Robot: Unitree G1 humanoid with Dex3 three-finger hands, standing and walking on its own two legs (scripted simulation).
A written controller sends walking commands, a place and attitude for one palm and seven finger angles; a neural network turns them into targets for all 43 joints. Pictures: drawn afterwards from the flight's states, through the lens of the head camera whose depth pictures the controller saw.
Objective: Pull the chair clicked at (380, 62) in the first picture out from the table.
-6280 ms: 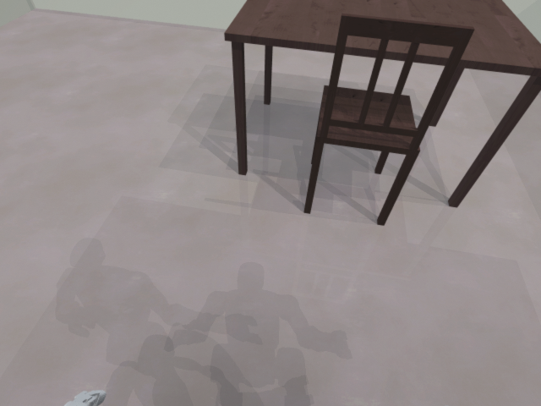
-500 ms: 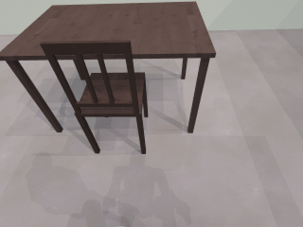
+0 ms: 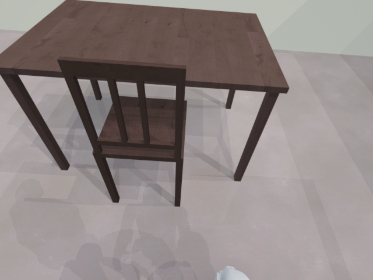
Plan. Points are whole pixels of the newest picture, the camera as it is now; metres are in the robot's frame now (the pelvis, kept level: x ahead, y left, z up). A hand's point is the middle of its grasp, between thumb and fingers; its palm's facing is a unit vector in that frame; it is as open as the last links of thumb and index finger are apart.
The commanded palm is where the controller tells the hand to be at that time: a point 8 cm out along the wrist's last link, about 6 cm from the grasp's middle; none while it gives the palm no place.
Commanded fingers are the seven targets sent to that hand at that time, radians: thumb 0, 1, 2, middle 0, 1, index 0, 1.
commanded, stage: take the last steps up to it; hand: left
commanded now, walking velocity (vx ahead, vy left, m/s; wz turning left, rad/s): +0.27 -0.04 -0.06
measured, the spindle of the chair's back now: (118, 113) +0.64 +0.28 -0.08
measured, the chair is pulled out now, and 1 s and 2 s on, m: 0.00 0.00 0.00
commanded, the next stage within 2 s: come to a stop and stand still in 0.26 s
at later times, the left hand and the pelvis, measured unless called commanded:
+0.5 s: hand (135, 252) +0.22 +0.15 -0.18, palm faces +0.01 -0.98 -0.20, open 7.2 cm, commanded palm none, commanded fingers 0.00 0.90 0.90 -0.20 -0.30 -0.20 -0.30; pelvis +0.18 -0.03 +0.00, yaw -2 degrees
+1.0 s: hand (136, 267) +0.19 +0.13 -0.17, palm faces +0.00 -0.96 -0.28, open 7.4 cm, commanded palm none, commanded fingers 0.00 0.90 0.90 -0.20 -0.30 -0.20 -0.30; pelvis +0.15 -0.06 -0.01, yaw -3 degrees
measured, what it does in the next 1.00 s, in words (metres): walks ahead: right foot, then left foot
